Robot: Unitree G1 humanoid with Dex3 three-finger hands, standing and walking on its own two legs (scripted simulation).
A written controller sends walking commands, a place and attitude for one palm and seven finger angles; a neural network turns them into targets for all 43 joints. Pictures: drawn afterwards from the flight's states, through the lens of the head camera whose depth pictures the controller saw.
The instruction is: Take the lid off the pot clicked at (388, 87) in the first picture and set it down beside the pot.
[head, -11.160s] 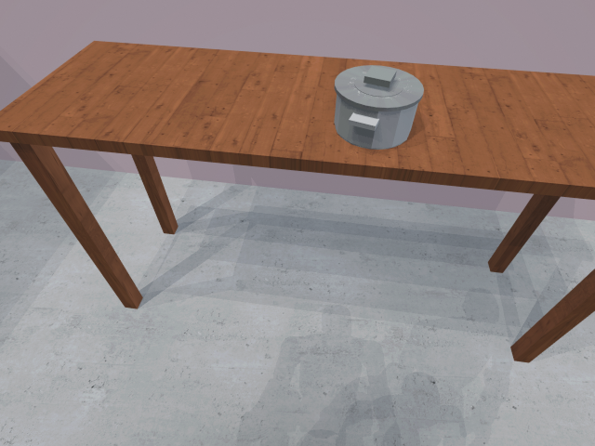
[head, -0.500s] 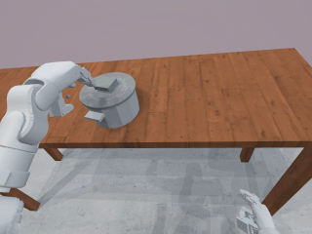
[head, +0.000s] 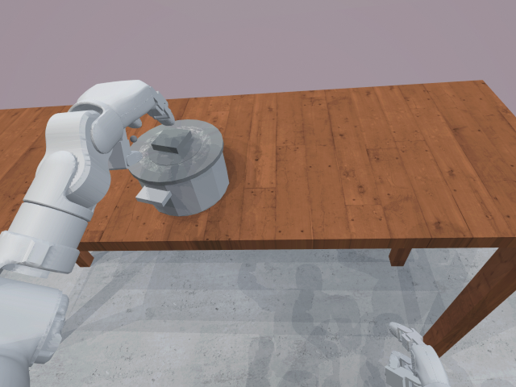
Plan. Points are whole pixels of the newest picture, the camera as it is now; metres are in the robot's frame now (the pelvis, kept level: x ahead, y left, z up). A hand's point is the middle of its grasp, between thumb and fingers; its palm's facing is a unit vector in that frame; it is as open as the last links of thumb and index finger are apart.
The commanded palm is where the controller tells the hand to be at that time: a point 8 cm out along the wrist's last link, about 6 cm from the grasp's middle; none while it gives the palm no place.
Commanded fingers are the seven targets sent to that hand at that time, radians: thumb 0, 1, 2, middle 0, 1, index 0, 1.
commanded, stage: move the open hand above the knob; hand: left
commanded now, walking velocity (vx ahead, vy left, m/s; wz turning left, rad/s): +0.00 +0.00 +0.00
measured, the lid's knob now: (172, 140) +0.48 +0.18 +0.15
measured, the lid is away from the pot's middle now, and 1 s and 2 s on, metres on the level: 0.00 0.00 0.00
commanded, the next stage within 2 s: lower the open fingers around the knob in 1.18 s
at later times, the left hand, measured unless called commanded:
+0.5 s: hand (158, 116) +0.45 +0.17 +0.22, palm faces -0.23 -0.03 -0.97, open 10.2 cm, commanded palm +0.44 +0.18 +0.28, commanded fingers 0.00 -0.39 1.63 -0.85 -0.08 -0.85 -0.08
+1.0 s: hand (156, 115) +0.46 +0.18 +0.22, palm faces -0.22 -0.03 -0.97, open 10.2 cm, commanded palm +0.44 +0.19 +0.28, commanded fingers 0.00 -0.39 1.63 -0.85 -0.08 -0.85 -0.08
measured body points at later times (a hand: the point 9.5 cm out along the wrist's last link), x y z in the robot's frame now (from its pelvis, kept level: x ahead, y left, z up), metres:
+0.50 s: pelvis +0.01 +0.00 +0.00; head +0.02 -0.04 +0.45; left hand +0.46 +0.17 +0.27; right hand +0.14 -0.26 -0.12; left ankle +0.02 +0.12 -0.74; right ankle +0.01 -0.14 -0.74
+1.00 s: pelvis +0.02 +0.00 +0.00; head +0.03 -0.04 +0.45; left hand +0.46 +0.17 +0.27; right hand +0.16 -0.26 -0.11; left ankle +0.02 +0.12 -0.74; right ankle +0.01 -0.14 -0.74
